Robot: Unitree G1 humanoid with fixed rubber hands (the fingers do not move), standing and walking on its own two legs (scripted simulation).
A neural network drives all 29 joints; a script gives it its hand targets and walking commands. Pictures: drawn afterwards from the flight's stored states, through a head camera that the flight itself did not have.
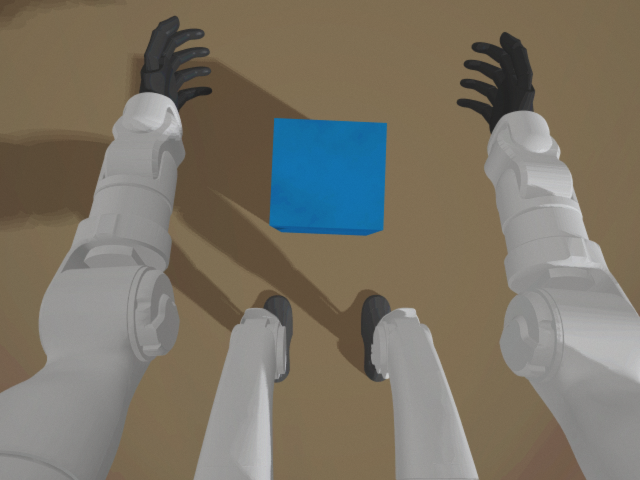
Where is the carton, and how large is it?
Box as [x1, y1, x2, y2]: [269, 118, 386, 235]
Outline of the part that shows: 274,118 269,224 280,231 366,235 381,230 383,223 386,123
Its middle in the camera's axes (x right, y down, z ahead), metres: +0.01 -0.11 +0.84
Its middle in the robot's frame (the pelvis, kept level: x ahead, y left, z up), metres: +0.49 +0.00 -0.51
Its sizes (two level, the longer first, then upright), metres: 0.210 0.200 0.250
